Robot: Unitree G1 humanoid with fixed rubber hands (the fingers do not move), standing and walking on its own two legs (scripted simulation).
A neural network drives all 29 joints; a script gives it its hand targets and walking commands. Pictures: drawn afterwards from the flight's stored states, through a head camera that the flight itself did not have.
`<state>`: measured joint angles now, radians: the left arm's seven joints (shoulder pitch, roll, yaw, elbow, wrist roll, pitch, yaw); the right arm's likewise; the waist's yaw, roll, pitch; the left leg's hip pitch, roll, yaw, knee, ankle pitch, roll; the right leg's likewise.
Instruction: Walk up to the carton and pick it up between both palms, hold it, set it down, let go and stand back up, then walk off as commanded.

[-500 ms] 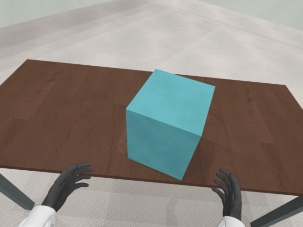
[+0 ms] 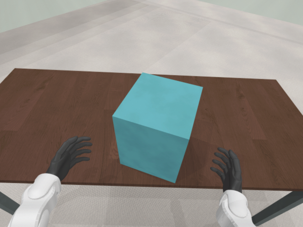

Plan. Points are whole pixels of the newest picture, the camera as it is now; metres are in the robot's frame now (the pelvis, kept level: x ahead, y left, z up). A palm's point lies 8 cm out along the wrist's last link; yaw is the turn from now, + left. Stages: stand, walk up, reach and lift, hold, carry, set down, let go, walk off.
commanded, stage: reach and lift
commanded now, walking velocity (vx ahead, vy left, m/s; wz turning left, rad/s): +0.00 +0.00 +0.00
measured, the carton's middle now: (158, 127) +0.42 -0.02 +0.00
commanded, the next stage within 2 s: none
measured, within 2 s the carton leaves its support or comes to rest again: neither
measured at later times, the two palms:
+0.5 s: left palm (75, 129) +0.34 +0.20 +0.10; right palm (238, 156) +0.26 -0.19 +0.09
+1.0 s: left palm (87, 101) +0.40 +0.18 +0.14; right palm (238, 132) +0.31 -0.20 +0.12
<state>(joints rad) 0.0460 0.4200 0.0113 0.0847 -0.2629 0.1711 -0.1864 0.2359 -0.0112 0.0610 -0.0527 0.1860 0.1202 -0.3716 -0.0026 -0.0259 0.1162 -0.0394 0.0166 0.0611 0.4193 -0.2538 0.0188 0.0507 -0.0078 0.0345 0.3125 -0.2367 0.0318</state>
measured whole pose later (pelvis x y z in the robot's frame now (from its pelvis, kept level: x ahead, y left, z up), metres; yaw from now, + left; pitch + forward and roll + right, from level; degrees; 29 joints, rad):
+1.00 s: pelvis -0.03 +0.00 +0.00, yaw +0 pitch +0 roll -2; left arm -0.71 0.46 0.00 0.59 -0.24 0.39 -0.15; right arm -0.48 -0.06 -0.04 0.32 0.26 0.35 -0.37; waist -0.15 -0.06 0.03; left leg -0.22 0.02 0.05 0.41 -0.18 0.02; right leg -0.13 0.00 0.03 0.30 -0.16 0.04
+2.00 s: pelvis -0.03 -0.01 -0.01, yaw +1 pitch +13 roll -3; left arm -1.01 0.36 -0.08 1.37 -0.20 -0.04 -0.08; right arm -0.77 0.03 -0.08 1.04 0.23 -0.04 -0.35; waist -0.23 -0.04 -0.16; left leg -0.57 0.05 0.00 0.55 -0.21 0.00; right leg -0.45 0.03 -0.02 0.41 -0.19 0.02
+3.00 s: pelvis -0.02 +0.01 -0.01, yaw +2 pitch +15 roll -4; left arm -1.03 0.16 0.27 1.32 0.33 -0.18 -0.06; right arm -0.77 0.14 -0.63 1.18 -0.27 -0.43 -0.28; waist -0.17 -0.05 -0.10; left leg -0.60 0.03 -0.01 0.54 -0.20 0.03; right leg -0.44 0.01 -0.03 0.33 -0.15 0.04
